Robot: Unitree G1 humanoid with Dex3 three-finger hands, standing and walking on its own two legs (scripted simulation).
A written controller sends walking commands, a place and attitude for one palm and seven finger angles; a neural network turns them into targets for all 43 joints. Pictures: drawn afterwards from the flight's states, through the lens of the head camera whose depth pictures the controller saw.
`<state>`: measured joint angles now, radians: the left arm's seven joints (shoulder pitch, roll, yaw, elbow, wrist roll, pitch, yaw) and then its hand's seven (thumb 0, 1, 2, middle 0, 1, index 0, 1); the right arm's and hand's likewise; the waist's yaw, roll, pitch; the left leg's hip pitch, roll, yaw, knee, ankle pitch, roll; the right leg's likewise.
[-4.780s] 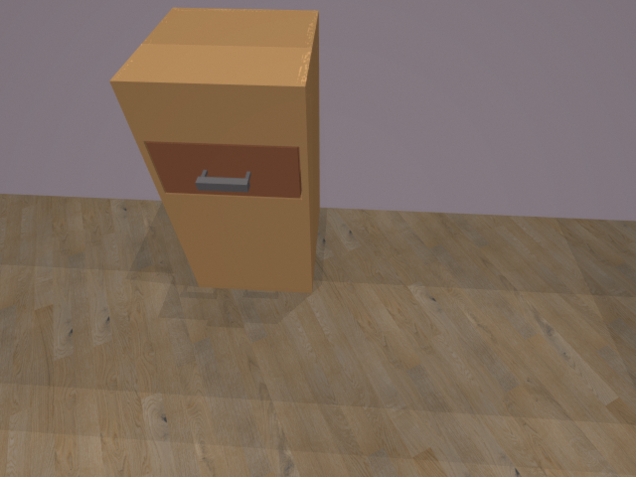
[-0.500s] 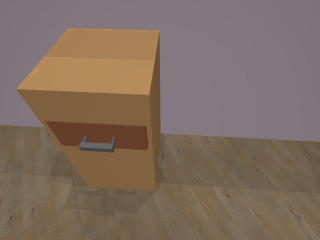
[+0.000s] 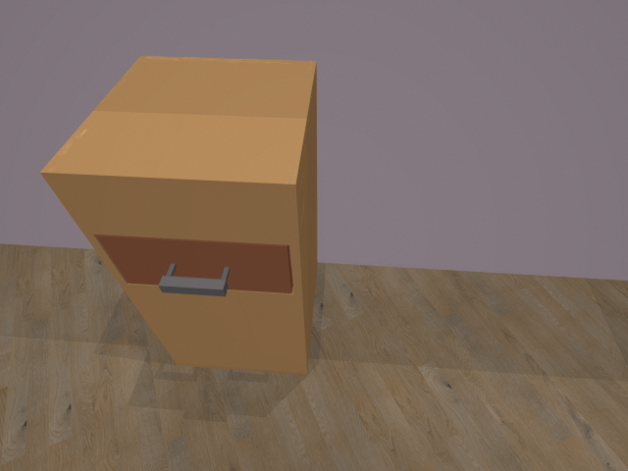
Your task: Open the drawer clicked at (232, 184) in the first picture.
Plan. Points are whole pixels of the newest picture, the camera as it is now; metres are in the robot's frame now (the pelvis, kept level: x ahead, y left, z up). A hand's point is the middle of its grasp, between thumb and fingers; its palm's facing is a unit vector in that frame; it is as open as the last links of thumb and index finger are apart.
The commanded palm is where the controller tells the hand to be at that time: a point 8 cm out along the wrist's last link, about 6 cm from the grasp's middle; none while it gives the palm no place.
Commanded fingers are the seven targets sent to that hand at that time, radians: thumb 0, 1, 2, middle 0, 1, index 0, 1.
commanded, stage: shuffle to correct the standing spot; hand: left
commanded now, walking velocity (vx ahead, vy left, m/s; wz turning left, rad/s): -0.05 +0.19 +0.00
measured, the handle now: (196, 277) +0.50 +0.29 -0.19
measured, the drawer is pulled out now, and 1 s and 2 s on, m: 0.00 0.00 0.00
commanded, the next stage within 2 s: come to a stop and stand still in 0.36 s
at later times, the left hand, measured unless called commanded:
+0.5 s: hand out of the picture -0.03 +0.27 -0.19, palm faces +0.09 -0.96 -0.28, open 7.4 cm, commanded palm none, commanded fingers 0.00 0.90 0.90 -0.20 -0.30 -0.20 -0.30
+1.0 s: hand out of the picture -0.04 +0.20 -0.18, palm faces +0.01 -0.99 -0.15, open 7.4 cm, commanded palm none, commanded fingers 0.00 0.90 0.90 -0.20 -0.30 -0.20 -0.30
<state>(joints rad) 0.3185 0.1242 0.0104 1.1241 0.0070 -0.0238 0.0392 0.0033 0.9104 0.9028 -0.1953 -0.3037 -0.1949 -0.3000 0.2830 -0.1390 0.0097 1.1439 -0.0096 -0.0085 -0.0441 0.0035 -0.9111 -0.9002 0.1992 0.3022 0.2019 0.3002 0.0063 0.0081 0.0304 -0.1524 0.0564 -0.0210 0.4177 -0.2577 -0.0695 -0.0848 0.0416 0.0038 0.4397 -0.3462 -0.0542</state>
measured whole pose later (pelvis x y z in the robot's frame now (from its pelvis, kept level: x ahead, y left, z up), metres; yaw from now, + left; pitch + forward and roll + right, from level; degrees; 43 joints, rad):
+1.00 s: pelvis -0.02 +0.06 -0.01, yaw +0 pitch +1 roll +0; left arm 0.37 0.09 -0.02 1.08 0.01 -0.02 0.04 0.01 0.91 0.90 -0.20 -0.30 -0.20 -0.30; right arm 0.37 -0.15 0.01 1.04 -0.02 0.00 -0.04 0.00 -0.91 -0.90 0.20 0.30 0.20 0.30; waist -0.02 0.02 0.01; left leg -0.30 0.04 0.06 0.56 -0.27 0.00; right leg -0.12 0.07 -0.09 0.48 -0.38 -0.09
